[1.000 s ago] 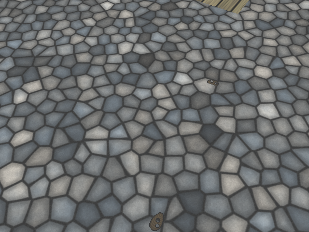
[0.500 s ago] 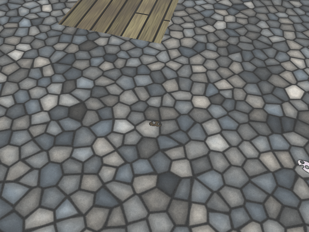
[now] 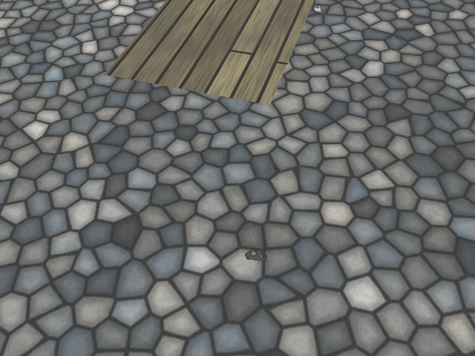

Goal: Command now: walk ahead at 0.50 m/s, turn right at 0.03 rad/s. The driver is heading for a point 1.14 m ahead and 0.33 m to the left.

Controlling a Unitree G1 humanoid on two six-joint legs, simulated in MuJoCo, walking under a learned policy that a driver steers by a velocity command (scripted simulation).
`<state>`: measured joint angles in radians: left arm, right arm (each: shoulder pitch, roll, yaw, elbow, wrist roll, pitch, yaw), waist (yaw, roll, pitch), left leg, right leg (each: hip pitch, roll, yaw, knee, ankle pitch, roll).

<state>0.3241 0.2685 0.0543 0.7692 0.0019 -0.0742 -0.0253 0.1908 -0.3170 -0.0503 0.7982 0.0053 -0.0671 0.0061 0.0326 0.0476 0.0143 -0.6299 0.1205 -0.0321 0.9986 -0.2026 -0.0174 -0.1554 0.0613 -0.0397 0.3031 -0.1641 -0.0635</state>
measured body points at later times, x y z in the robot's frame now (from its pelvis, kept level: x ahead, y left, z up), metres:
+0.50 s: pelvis +0.28 +0.07 +0.00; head +0.30 +0.08 +0.45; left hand +0.39 +0.35 -0.12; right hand +0.35 -0.21 -0.12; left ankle +0.29 +0.15 -0.75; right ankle +0.31 -0.10 -0.67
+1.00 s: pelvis +0.55 +0.01 +0.00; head +0.57 +0.01 +0.45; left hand +0.60 +0.30 -0.12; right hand +0.68 -0.26 -0.13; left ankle +0.53 +0.17 -0.66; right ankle +0.58 -0.09 -0.75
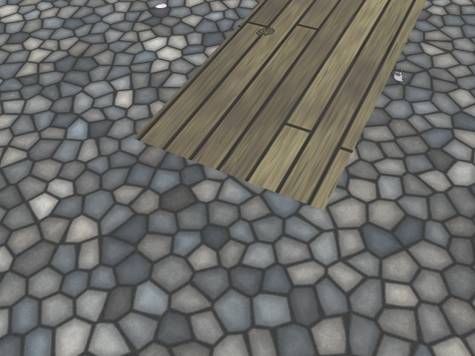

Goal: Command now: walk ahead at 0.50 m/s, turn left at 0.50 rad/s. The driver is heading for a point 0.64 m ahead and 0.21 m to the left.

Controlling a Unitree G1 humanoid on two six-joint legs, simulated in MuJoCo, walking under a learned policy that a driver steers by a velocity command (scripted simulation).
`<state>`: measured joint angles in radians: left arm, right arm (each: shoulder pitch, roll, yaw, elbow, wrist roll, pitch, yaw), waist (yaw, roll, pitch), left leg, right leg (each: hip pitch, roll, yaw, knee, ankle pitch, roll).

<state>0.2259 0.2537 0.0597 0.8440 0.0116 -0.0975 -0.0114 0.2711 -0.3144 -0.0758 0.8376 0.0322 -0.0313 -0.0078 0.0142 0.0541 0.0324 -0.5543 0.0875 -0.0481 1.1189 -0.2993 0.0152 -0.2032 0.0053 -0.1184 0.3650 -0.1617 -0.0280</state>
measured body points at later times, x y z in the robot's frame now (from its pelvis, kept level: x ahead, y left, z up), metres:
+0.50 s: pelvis +0.26 +0.09 +0.00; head +0.29 +0.11 +0.44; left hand +0.32 +0.39 -0.12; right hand +0.43 -0.16 -0.11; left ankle +0.28 +0.16 -0.74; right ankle +0.29 -0.10 -0.66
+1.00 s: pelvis +0.53 +0.12 +0.00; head +0.57 +0.12 +0.44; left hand +0.51 +0.41 -0.11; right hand +0.76 -0.08 -0.12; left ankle +0.43 +0.22 -0.67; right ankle +0.62 +0.05 -0.74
